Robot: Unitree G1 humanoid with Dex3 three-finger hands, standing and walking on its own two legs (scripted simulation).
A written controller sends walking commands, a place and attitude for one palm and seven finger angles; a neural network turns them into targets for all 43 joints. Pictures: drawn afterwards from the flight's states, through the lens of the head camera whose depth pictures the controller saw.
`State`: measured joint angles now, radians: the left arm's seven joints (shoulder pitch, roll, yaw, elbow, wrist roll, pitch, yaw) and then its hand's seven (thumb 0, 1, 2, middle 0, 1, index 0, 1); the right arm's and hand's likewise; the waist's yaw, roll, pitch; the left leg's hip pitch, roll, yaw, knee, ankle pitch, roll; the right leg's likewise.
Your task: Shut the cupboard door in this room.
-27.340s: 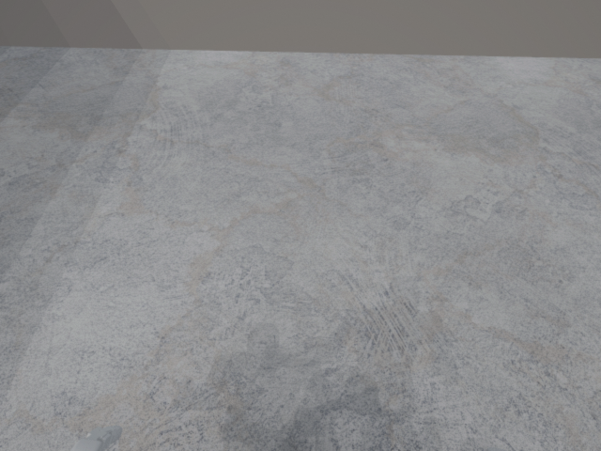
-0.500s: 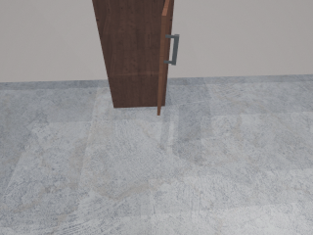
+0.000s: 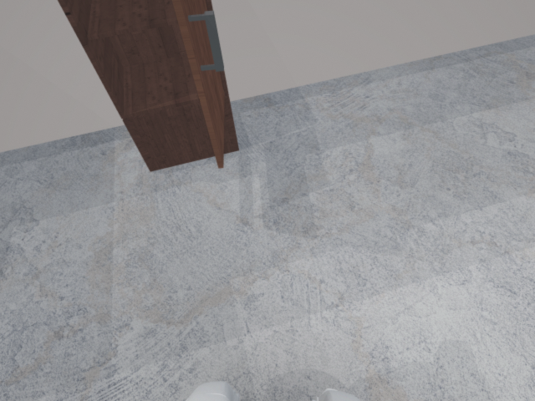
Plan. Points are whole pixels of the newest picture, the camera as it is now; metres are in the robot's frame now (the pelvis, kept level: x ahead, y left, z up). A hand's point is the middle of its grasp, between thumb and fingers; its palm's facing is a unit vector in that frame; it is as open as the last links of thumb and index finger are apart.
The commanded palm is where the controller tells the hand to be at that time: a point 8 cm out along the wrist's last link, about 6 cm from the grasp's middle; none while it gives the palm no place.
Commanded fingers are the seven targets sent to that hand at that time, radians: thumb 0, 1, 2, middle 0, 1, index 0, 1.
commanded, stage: walk around to get in front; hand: left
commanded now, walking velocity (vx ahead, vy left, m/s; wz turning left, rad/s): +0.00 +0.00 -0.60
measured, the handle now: (206, 43) +0.89 +0.24 +0.04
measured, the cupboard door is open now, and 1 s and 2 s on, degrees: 79 79 79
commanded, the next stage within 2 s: none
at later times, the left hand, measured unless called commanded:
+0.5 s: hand out of the picture +0.08 +0.23 -0.14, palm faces -0.18 -0.95 -0.26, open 7.4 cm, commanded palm none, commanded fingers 0.00 0.90 0.90 -0.20 -0.30 -0.20 -0.30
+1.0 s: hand (191, 357) +0.19 +0.17 -0.14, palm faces -0.61 -0.77 -0.19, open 7.4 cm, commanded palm none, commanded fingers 0.00 0.90 0.90 -0.20 -0.30 -0.20 -0.30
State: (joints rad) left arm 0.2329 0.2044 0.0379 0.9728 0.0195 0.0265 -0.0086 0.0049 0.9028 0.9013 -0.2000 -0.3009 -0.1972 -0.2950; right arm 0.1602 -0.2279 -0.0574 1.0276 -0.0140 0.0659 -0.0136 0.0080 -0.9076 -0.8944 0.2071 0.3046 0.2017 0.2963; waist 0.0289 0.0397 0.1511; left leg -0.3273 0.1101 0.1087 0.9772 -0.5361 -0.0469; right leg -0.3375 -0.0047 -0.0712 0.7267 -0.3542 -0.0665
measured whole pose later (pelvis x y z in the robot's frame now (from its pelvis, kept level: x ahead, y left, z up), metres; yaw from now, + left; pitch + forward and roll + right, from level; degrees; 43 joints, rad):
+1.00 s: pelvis +0.00 +0.06 +0.02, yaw -37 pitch +1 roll -1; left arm 0.15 0.25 0.07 0.93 0.03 0.08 -0.06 0.01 0.91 0.90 -0.19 -0.30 -0.19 -0.29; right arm 0.33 -0.20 -0.05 0.96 -0.03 -0.02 -0.01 0.01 -0.91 -0.89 0.21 0.30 0.20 0.30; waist -0.03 -0.02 0.07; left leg -0.13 0.13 0.28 0.47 -0.34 -0.01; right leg -0.44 -0.08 -0.05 0.92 -0.41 0.07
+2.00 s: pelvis +0.25 -0.23 +0.03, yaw -58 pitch -1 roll +1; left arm 0.14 0.20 0.07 0.99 0.03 0.00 -0.03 0.01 0.91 0.90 -0.19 -0.30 -0.19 -0.29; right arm 0.43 -0.16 -0.05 1.10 -0.02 -0.07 -0.02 0.00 -0.93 -0.90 0.20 0.30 0.20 0.30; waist -0.02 -0.04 0.03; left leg -0.03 0.03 0.23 0.34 -0.29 0.02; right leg -0.63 -0.13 -0.04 0.97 -0.13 0.03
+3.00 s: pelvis +0.48 -0.56 +0.02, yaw -57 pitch -2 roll -1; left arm 0.30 0.17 0.05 1.12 0.03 -0.02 0.00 0.01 0.91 0.90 -0.20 -0.30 -0.19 -0.29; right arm 0.19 -0.16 -0.07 1.02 -0.01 -0.10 -0.02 -0.05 -0.97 -0.89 0.21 0.30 0.20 0.30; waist 0.02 -0.03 0.07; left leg -0.19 0.02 0.22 0.47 -0.25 0.08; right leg -0.52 -0.12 -0.05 1.21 -0.29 0.02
